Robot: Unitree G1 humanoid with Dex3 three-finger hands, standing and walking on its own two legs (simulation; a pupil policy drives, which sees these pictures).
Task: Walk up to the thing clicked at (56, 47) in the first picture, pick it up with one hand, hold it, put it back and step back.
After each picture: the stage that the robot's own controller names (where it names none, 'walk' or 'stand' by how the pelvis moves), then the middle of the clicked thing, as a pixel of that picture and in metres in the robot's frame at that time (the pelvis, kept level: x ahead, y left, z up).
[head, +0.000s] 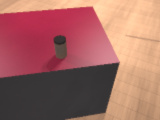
stand; (60, 47) +0.70 +0.15 -0.10
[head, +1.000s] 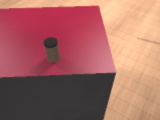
rise first; (52, 50) +0.63 +0.21 -0.07
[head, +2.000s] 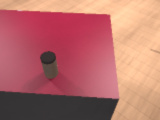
stand; (49, 65) +0.52 +0.18 -0.07
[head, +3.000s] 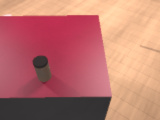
stand; (42, 69) +0.52 +0.21 -0.09
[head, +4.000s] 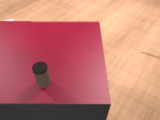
stand; (41, 75) +0.50 +0.22 -0.10
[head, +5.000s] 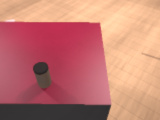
stand; (42, 75) +0.50 +0.21 -0.10
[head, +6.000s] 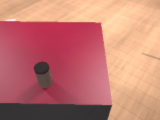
stand; (43, 75) +0.50 +0.21 -0.10
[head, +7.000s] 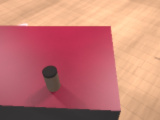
rise first; (51, 79) +0.49 +0.20 -0.09
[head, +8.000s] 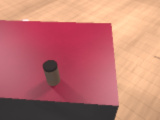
go down; (51, 73) +0.51 +0.20 -0.09
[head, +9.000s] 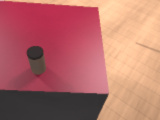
go down; (37, 60) +0.53 +0.19 -0.07
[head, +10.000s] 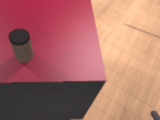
go down; (22, 46) +0.52 +0.19 -0.02
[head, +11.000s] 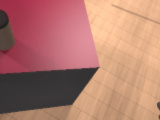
close in; (0, 31) +0.52 +0.20 +0.01
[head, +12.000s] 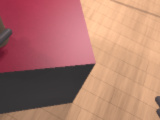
close; out of the picture +0.53 +0.20 +0.03
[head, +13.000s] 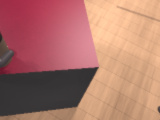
lift; out of the picture +0.47 +0.22 +0.02
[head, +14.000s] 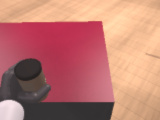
lift; (33, 81) +0.31 +0.16 +0.14
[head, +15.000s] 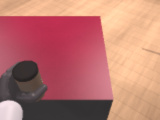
hold; (30, 82) +0.33 +0.17 +0.10
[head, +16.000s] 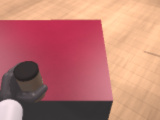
hold; (31, 82) +0.33 +0.17 +0.10
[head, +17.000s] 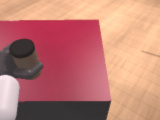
crouch; (27, 60) +0.39 +0.18 +0.14
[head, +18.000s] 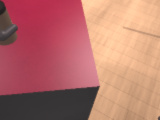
lower; out of the picture +0.51 +0.21 +0.14
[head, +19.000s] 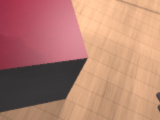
lower; out of the picture +0.55 +0.21 +0.04
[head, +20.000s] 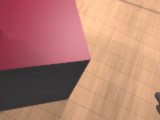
lower; out of the picture +0.54 +0.21 +0.03
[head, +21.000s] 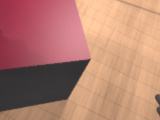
lower; out of the picture +0.54 +0.21 +0.03
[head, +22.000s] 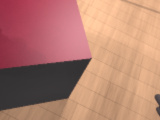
lower; out of the picture +0.54 +0.21 +0.03
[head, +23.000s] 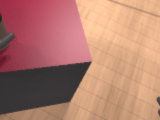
open; out of the picture +0.53 +0.18 +0.03
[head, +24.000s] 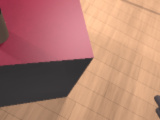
rise; out of the picture +0.53 +0.19 +0.03
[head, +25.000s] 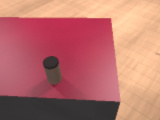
sink last; (52, 70) +0.50 +0.18 -0.04
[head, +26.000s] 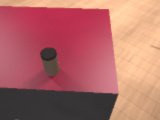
stand; (50, 62) +0.51 +0.18 -0.03
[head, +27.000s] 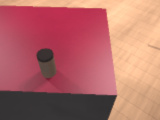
stand; (47, 63) +0.50 +0.18 -0.03
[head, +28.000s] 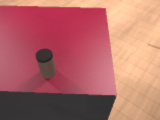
stand; (46, 63) +0.50 +0.18 -0.03
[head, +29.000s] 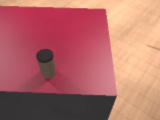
stand; (46, 64) +0.50 +0.18 -0.03
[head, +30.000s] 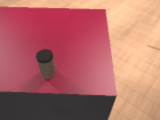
stand; (46, 64) +0.50 +0.18 -0.03
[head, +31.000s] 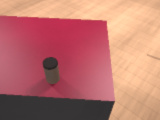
stand; (51, 70) +0.51 +0.18 -0.08
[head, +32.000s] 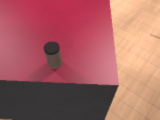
walk; (53, 55) +0.54 +0.16 -0.08
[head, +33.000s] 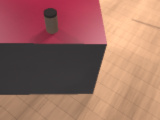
walk; (51, 21) +0.75 +0.20 -0.08
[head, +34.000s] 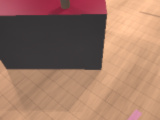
stand; out of the picture +1.10 +0.21 -0.07
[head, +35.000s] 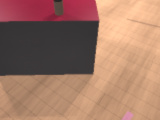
stand; (58, 5) +1.11 +0.22 -0.09
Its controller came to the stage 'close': yes
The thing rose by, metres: 0.21
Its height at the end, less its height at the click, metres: +0.00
